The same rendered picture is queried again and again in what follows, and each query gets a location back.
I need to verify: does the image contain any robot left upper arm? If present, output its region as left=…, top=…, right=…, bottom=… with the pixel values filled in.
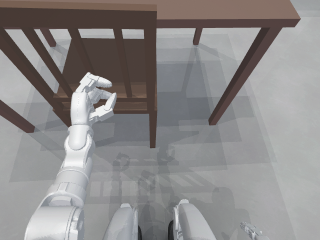
left=26, top=205, right=85, bottom=240

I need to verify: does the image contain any robot left forearm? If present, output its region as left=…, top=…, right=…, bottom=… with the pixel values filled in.
left=24, top=124, right=96, bottom=240

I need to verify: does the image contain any robot shin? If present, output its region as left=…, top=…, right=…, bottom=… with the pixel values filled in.
left=120, top=203, right=138, bottom=240
left=173, top=199, right=189, bottom=240

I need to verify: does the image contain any chair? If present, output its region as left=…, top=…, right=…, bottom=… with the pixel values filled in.
left=0, top=0, right=158, bottom=148

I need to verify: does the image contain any table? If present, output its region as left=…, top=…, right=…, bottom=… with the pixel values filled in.
left=0, top=0, right=301, bottom=133

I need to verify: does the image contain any robot right shin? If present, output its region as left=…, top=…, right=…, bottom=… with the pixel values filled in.
left=173, top=199, right=189, bottom=240

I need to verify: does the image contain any robot left shin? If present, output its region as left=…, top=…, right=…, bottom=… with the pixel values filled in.
left=120, top=203, right=138, bottom=240

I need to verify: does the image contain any robot right hand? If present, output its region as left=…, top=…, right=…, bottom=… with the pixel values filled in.
left=240, top=221, right=270, bottom=240

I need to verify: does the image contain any robot left hand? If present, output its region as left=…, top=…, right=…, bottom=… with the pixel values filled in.
left=70, top=72, right=117, bottom=128

